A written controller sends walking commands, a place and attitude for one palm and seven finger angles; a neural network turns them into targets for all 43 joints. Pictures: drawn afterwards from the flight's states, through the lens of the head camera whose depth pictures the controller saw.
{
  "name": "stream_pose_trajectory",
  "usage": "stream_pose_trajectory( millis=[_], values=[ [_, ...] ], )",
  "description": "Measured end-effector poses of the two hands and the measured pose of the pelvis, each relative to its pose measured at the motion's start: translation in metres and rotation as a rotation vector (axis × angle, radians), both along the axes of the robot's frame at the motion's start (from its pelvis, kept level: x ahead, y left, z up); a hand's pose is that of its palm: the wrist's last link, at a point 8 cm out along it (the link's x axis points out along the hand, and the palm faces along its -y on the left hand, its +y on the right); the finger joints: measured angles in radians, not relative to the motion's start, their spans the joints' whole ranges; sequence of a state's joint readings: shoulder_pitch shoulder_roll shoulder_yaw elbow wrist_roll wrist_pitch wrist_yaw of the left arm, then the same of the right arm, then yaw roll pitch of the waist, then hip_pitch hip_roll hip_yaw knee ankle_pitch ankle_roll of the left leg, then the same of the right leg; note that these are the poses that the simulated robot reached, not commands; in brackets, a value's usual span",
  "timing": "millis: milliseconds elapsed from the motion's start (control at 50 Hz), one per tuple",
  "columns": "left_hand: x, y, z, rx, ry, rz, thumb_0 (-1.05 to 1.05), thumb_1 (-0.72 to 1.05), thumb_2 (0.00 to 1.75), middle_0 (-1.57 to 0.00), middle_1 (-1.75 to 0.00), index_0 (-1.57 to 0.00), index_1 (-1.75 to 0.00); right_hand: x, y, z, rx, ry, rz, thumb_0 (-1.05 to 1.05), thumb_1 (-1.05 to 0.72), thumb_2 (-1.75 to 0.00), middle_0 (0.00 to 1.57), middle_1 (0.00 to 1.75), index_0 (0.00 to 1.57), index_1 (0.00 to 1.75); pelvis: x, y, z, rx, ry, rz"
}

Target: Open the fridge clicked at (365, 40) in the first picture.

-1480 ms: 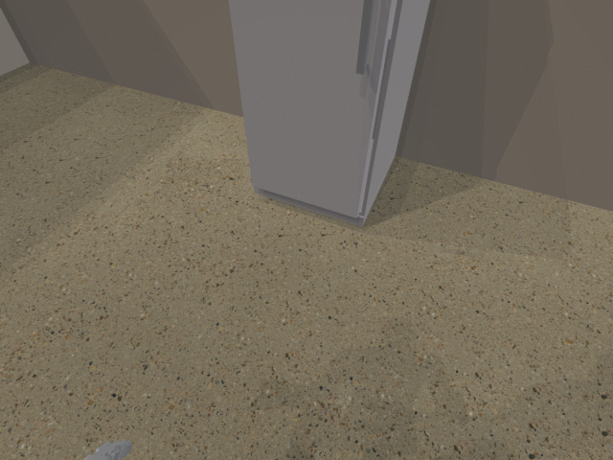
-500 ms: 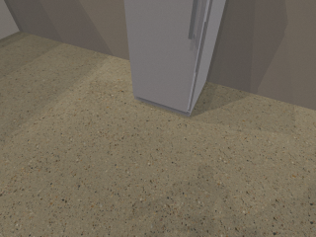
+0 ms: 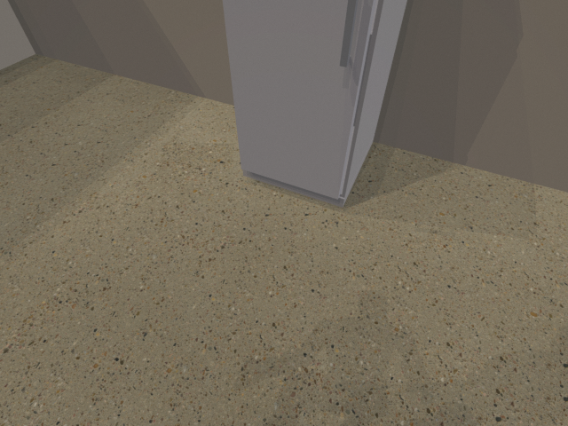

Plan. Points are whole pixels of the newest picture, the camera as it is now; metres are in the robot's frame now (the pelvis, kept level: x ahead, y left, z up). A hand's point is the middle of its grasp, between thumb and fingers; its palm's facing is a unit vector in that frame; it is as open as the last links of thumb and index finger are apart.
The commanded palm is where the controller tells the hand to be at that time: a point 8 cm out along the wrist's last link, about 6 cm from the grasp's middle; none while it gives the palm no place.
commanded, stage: walk to a spot facing it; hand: right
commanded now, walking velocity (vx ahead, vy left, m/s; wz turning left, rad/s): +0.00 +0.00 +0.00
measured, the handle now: (352, 18) +1.19 -0.14 +0.10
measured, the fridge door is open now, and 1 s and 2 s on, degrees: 0 0 0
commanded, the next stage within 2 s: none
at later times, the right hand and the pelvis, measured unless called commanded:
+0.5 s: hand out of the picture +0.11 -0.16 -0.19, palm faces -0.14 +0.96 -0.23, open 7.4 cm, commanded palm none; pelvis +0.07 +0.04 -0.03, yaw +11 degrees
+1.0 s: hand (376, 321) +0.37 -0.17 -0.20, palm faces -0.38 +0.91 -0.17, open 7.4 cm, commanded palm none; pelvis +0.29 +0.01 -0.02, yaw +28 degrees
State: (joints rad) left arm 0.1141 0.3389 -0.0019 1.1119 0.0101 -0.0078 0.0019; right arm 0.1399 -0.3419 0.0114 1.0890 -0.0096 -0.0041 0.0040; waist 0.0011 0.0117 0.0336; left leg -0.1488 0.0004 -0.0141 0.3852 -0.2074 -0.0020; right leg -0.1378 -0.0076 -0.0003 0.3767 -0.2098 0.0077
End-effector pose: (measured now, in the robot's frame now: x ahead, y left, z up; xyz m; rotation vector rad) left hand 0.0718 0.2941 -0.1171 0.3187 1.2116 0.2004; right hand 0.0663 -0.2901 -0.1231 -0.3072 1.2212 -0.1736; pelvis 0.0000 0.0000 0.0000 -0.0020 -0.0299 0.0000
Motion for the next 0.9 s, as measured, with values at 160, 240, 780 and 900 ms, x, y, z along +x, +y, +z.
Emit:
stream_pose_trajectory(
  millis=[160, 240, 780, 900],
  values=[
    [0.003, -0.007, -0.002, -0.006, -0.01, 0.006, 0.0, 0.91, 0.9, -0.2, -0.3, -0.2, -0.3, 0.003, 0.002, -0.003, 0.005, 0.006, -0.002, 0.01, -0.9, -0.9, 0.2, 0.3, 0.2, 0.3, 0.004, -0.002, -0.001, 0.001, 0.002, 0.02],
    [-0.005, -0.018, -0.012, -0.041, -0.003, 0.045, 0.0, 0.91, 0.9, -0.2, -0.3, -0.2, -0.3, -0.002, 0.012, -0.012, 0.041, 0.055, 0.006, 0.01, -0.91, -0.9, 0.2, 0.3, 0.2, 0.3, 0.014, -0.003, -0.006, 0.0, 0.01, 0.059],
    [0.136, 0.006, -0.007, -0.109, -0.157, 0.298, 0.0, 0.91, 0.9, -0.2, -0.3, -0.2, -0.3, 0.133, 0.1, -0.025, 0.133, 0.218, 0.17, 0.01, -0.9, -0.9, 0.2, 0.3, 0.2, 0.3, 0.174, 0.037, -0.006, 0.011, 0.053, 0.34],
    [0.217, -0.009, -0.008, -0.062, -0.244, 0.294, 0.0, 0.91, 0.9, -0.2, -0.3, -0.2, -0.3, 0.215, 0.077, -0.053, 0.136, 0.223, 0.196, 0.01, -0.9, -0.9, 0.2, 0.3, 0.2, 0.3, 0.243, 0.02, -0.025, 0.021, 0.048, 0.401]
  ],
)
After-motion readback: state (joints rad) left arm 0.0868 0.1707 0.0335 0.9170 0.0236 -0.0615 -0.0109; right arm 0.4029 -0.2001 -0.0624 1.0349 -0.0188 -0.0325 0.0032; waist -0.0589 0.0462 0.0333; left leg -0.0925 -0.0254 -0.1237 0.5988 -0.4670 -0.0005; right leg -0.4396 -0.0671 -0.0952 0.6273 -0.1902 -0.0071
